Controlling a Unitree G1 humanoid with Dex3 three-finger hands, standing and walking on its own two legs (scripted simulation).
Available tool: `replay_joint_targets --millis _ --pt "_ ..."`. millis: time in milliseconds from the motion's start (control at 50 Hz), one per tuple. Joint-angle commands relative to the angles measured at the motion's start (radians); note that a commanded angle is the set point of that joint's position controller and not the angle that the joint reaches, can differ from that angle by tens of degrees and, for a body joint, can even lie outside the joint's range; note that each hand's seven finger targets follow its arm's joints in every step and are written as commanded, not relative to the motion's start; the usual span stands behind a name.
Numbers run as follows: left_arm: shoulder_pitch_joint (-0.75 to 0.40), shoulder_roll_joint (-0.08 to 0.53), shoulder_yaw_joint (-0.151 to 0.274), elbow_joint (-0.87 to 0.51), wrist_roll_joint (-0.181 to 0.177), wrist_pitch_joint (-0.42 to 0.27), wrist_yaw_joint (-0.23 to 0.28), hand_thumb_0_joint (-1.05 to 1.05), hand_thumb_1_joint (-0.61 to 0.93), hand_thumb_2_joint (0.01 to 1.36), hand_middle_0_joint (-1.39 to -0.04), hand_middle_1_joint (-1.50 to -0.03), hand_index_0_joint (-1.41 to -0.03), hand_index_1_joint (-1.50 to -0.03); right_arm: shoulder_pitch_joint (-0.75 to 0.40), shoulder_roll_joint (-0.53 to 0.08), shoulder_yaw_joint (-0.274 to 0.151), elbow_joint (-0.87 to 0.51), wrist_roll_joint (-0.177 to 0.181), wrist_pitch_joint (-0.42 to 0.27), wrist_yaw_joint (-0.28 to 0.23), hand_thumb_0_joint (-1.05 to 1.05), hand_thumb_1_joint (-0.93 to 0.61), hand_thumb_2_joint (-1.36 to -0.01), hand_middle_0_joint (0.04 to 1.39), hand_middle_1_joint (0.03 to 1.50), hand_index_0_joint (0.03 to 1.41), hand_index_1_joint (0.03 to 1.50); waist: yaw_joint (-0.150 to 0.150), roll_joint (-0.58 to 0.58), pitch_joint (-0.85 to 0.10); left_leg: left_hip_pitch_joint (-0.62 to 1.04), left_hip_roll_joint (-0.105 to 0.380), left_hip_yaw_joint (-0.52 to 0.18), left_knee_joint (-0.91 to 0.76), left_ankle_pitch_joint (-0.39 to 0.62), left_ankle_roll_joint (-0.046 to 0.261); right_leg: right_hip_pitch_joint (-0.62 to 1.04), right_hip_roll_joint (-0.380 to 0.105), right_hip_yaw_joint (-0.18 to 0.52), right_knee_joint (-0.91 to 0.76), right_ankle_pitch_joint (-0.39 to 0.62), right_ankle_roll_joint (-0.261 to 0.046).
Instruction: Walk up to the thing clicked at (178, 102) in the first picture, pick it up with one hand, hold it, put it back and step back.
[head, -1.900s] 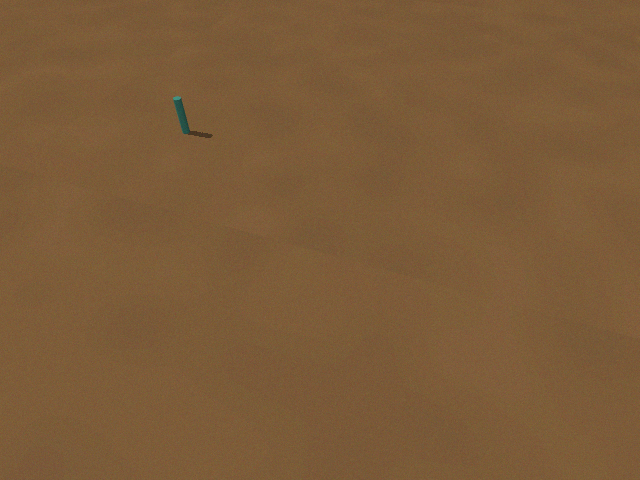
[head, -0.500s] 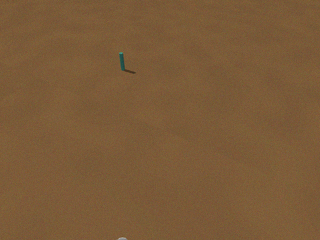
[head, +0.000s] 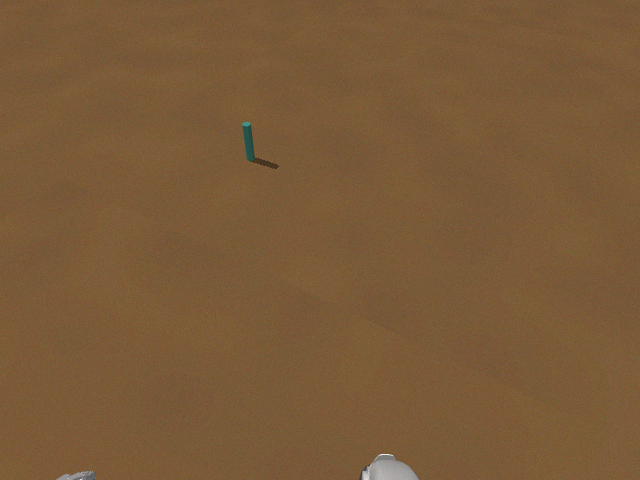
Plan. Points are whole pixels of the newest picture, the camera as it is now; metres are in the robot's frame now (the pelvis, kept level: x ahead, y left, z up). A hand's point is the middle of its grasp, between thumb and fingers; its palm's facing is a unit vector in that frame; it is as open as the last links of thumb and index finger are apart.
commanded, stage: walk up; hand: left
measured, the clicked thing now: (248, 142) +1.77 +0.24 -0.66
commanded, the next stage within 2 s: none
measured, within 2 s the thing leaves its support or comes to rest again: neither
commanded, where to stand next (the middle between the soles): +1.43 +0.01 m, yaw +3 degrees
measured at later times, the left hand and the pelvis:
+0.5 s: hand (146, 398) +0.30 +0.25 -0.15, palm faces +0.08 -0.93 -0.36, open 7.4 cm; pelvis +0.32 -0.03 -0.01, yaw +4 degrees
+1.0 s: hand (199, 211) +0.69 +0.23 -0.13, palm faces -0.04 -0.92 -0.38, open 7.4 cm; pelvis +0.59 -0.05 -0.01, yaw +3 degrees
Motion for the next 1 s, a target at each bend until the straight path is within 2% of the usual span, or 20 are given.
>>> replay_joint_targets --millis 0,60,80,100,120,180,220,300,400,460,500,520,540,560,640,680,780,860,940,980 --pt "-0.124 0.152 0.047 -0.108 -0.010 -0.052 0.016 0.000 0.900 0.900 -0.200 -0.300 -0.200 -0.300 -0.083 -0.295 -0.085 -0.109 0.004 -0.035 -0.038 0.000 -0.900 -0.900 0.200 0.300 0.200 0.300 0.039 0.134 0.020 -0.145 0.229 -0.090 -0.048 0.423 0.179 0.179 0.041 -0.058 -0.086 0.029 -0.026" --pt "0.205 0.217 0.091 -0.003 -0.010 -0.059 0.043 0.000 0.900 0.900 -0.200 -0.300 -0.200 -0.300 -0.061 -0.231 -0.065 -0.127 -0.012 -0.026 -0.047 0.000 -0.900 -0.900 0.200 0.300 0.200 0.300 0.181 -0.051 -0.210 -0.286 0.103 0.015 0.517 0.467 0.107 0.675 0.085 -0.080 -0.133 -0.102 -0.063" --pt "0.315 0.292 0.118 0.008 0.004 -0.065 0.056 0.000 0.900 0.900 -0.200 -0.300 -0.200 -0.300 -0.011 -0.163 -0.040 -0.142 -0.005 -0.026 -0.043 0.000 -0.900 -0.900 0.200 0.300 0.200 0.300 0.207 -0.245 -0.267 -0.502 0.018 0.018 0.767 0.112 0.084 0.848 -0.098 0.178 -0.185 -0.333 -0.086" --pt "0.317 0.351 0.123 -0.009 -0.004 -0.073 0.062 0.000 0.900 0.900 -0.200 -0.300 -0.200 -0.300 0.010 -0.191 -0.043 -0.152 0.016 -0.030 -0.048 0.000 -0.900 -0.900 0.200 0.300 0.200 0.300 0.190 -0.301 -0.277 -0.740 -0.073 -0.033 0.907 -0.156 0.056 0.980 -0.320 0.631 -0.342 -0.290 -0.201" --pt "0.244 0.358 0.124 -0.035 -0.018 -0.071 0.069 0.000 0.900 0.900 -0.200 -0.300 -0.200 -0.300 -0.040 -0.263 -0.050 -0.131 0.008 -0.030 -0.064 0.000 -0.900 -0.900 0.200 0.300 0.200 0.300 0.185 -0.235 -0.242 -0.792 -0.004 -0.093 0.992 -0.155 0.064 0.897 -0.372 0.714 -0.383 -0.329 -0.272" --pt "0.123 0.246 0.083 -0.067 -0.022 -0.082 0.084 0.000 0.900 0.900 -0.200 -0.300 -0.200 -0.300 -0.133 -0.223 -0.047 -0.112 0.028 -0.024 -0.045 0.000 -0.900 -0.900 0.200 0.300 0.200 0.300 0.109 -0.094 -0.047 -0.653 0.052 -0.159 0.895 0.056 0.072 0.549 -0.166 0.245 -0.352 0.081 -0.176" --pt "0.091 0.213 0.069 -0.068 -0.020 -0.089 0.082 0.000 0.900 0.900 -0.200 -0.300 -0.200 -0.300 -0.079 -0.188 -0.043 -0.101 0.017 -0.005 -0.033 0.000 -0.900 -0.900 0.200 0.300 0.200 0.300 0.065 -0.143 0.005 -0.554 0.055 -0.134 0.777 0.104 0.065 0.393 -0.096 0.094 -0.364 0.147 -0.131" --pt "0.061 0.215 0.065 -0.120 -0.013 -0.105 0.078 0.000 0.900 0.900 -0.200 -0.300 -0.200 -0.300 -0.172 -0.184 -0.051 -0.137 0.005 0.017 -0.003 0.000 -0.900 -0.900 0.200 0.300 0.200 0.300 0.051 -0.101 0.041 -0.606 0.052 -0.073 0.562 0.175 0.008 0.388 -0.102 0.002 -0.445 0.095 -0.190" --pt "0.098 0.248 0.073 -0.125 -0.002 -0.097 0.071 0.000 0.900 0.900 -0.200 -0.300 -0.200 -0.300 -0.332 -0.167 -0.050 -0.188 -0.005 0.004 0.023 0.000 -0.900 -0.900 0.200 0.300 0.200 0.300 0.096 -0.057 0.034 -0.451 0.075 -0.009 0.244 0.338 0.027 0.395 -0.110 -0.026 -0.427 0.030 -0.153" --pt "0.115 0.263 0.076 -0.123 -0.009 -0.081 0.079 0.000 0.900 0.900 -0.200 -0.300 -0.200 -0.300 -0.258 -0.185 -0.067 -0.164 -0.015 0.004 0.015 0.000 -0.900 -0.900 0.200 0.300 0.200 0.300 0.057 0.003 -0.035 -0.335 0.042 0.015 0.194 0.308 0.062 0.457 -0.127 -0.030 -0.284 0.160 -0.150" --pt "0.154 0.210 0.052 -0.135 -0.014 -0.068 0.089 0.000 0.900 0.900 -0.200 -0.300 -0.200 -0.300 -0.023 -0.250 -0.096 -0.097 -0.040 -0.002 -0.004 0.000 -0.900 -0.900 0.200 0.300 0.200 0.300 -0.047 0.146 -0.175 -0.009 0.010 0.009 0.171 0.198 0.129 0.339 -0.041 -0.103 0.121 0.221 -0.103" --pt "0.202 0.138 0.023 -0.137 -0.018 -0.065 0.092 0.000 0.900 0.900 -0.200 -0.300 -0.200 -0.300 0.087 -0.314 -0.123 -0.078 -0.053 -0.004 -0.021 0.000 -0.900 -0.900 0.200 0.300 0.200 0.300 -0.092 0.299 -0.230 0.162 0.142 -0.198 0.151 0.023 0.169 0.133 0.031 -0.100 0.378 -0.002 -0.071" --pt "0.263 0.116 0.024 -0.152 -0.032 -0.060 0.091 0.000 0.900 0.900 -0.200 -0.300 -0.200 -0.300 0.051 -0.374 -0.133 -0.131 -0.039 -0.009 -0.031 0.000 -0.900 -0.900 0.200 0.300 0.200 0.300 -0.051 0.390 -0.270 0.295 0.392 -0.717 0.029 -0.053 0.266 -0.120 0.194 -0.036 0.562 -0.473 -0.031" --pt "0.224 0.233 0.043 -0.129 -0.023 -0.051 0.107 0.000 0.900 0.900 -0.200 -0.300 -0.200 -0.300 -0.003 -0.373 -0.137 -0.143 0.004 -0.008 -0.033 0.000 -0.900 -0.900 0.200 0.300 0.200 0.300 -0.046 0.246 -0.259 0.235 0.420 -0.796 -0.039 -0.130 0.326 -0.132 0.117 0.079 0.611 -0.451 -0.060" --pt "0.209 0.192 0.030 -0.092 -0.031 -0.054 0.084 0.000 0.900 0.900 -0.200 -0.300 -0.200 -0.300 -0.109 -0.250 -0.071 -0.158 0.022 -0.022 -0.051 0.000 -0.900 -0.900 0.200 0.300 0.200 0.300 0.039 0.100 -0.043 -0.125 0.260 -0.263 -0.044 0.428 0.150 0.015 0.035 0.139 0.469 -0.231 -0.026" --pt "0.220 0.174 0.032 -0.093 -0.028 -0.044 0.075 0.000 0.900 0.900 -0.200 -0.300 -0.200 -0.300 -0.117 -0.238 -0.066 -0.156 0.019 -0.035 -0.048 0.000 -0.900 -0.900 0.200 0.300 0.200 0.300 0.059 0.127 -0.035 -0.179 0.233 -0.181 -0.057 0.487 0.181 0.059 0.039 0.099 0.447 -0.207 -0.004" --pt "0.087 0.153 0.029 -0.143 -0.005 -0.034 0.043 0.000 0.900 0.900 -0.200 -0.300 -0.200 -0.300 -0.112 -0.254 -0.071 -0.175 0.013 -0.049 -0.043 0.000 -0.900 -0.900 0.200 0.300 0.200 0.300 0.038 0.163 0.055 -0.202 0.220 -0.096 -0.126 0.390 0.225 -0.007 0.003 0.032 0.196 -0.111 0.024" --pt "-0.014 0.125 0.033 -0.164 -0.003 -0.042 0.028 0.000 0.900 0.900 -0.200 -0.300 -0.200 -0.300 -0.099 -0.261 -0.073 -0.169 0.015 -0.041 -0.037 0.000 -0.900 -0.900 0.200 0.300 0.200 0.300 0.023 0.171 0.054 -0.207 0.195 -0.043 -0.094 0.405 0.190 0.114 0.022 -0.018 -0.047 0.048 0.001" --pt "0.044 0.151 0.055 -0.112 -0.009 -0.046 0.037 0.000 0.900 0.900 -0.200 -0.300 -0.200 -0.300 -0.111 -0.277 -0.078 -0.182 0.009 -0.028 -0.050 0.000 -0.900 -0.900 0.200 0.300 0.200 0.300 0.063 0.123 -0.007 -0.250 0.243 -0.091 0.015 0.252 0.176 0.308 0.034 -0.007 -0.077 0.012 -0.021" --pt "0.186 0.198 0.079 -0.070 -0.003 -0.059 0.050 0.000 0.900 0.900 -0.200 -0.300 -0.200 -0.300 -0.101 -0.238 -0.062 -0.181 -0.002 -0.024 -0.050 0.000 -0.900 -0.900 0.200 0.300 0.200 0.300 0.144 -0.014 -0.097 -0.306 0.160 -0.021 0.335 0.330 0.139 0.543 0.065 -0.012 -0.126 -0.098 -0.046"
